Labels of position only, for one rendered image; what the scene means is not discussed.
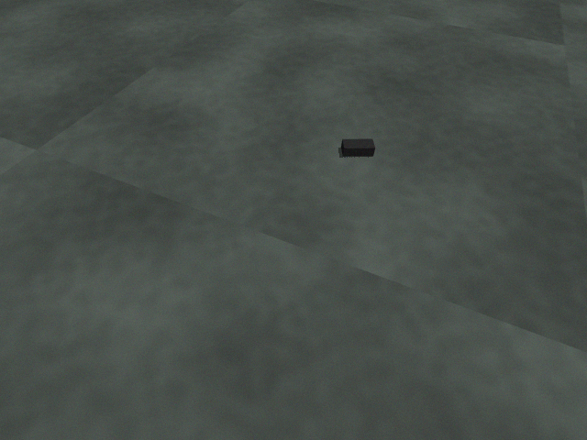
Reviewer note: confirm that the carton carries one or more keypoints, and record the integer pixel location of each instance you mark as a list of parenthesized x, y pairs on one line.
[(357, 147)]

